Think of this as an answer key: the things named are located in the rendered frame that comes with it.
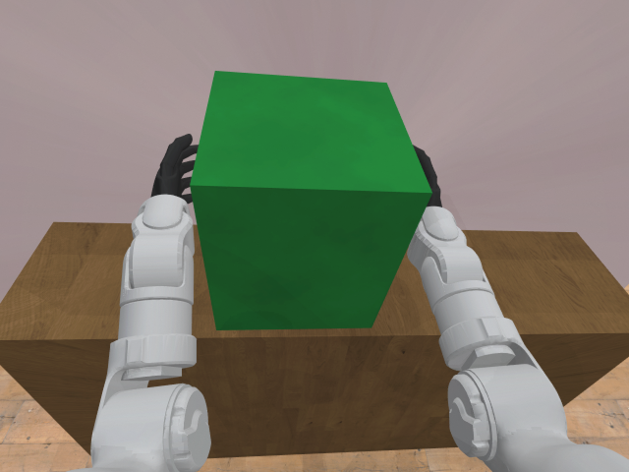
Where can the robot right upper arm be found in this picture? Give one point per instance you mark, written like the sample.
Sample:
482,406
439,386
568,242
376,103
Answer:
510,418

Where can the left robot forearm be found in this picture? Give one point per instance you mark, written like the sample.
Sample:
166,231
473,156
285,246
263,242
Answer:
155,338

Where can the robot right hand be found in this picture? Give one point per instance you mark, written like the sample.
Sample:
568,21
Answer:
434,200

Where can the carton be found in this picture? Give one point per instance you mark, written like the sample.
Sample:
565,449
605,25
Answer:
307,193

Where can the robot left hand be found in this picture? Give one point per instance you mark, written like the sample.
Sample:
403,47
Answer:
168,178

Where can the right robot forearm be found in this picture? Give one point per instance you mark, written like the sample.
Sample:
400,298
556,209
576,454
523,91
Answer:
474,333

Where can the robot left upper arm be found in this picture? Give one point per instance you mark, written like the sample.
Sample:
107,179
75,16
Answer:
153,429

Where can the pedestal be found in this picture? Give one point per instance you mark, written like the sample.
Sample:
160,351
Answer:
306,391

